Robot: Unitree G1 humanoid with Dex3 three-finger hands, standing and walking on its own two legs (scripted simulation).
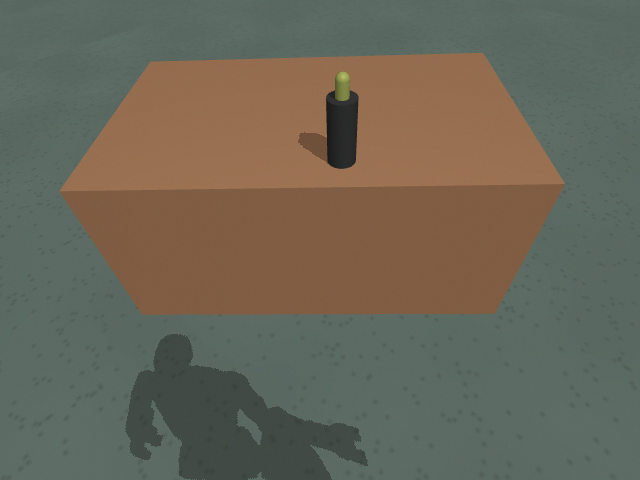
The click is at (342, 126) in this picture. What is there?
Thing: necked bottle
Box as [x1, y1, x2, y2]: [326, 71, 358, 168]
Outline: 343,71 339,72 335,77 335,90 330,92 326,96 327,160 330,165 338,168 348,167 354,163 356,145 358,97 356,93 349,90 349,76 347,73
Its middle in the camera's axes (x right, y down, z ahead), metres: +0.06 -0.29 +0.99
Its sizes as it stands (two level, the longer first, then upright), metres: 0.078 0.078 0.244
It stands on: a support 0.60 m high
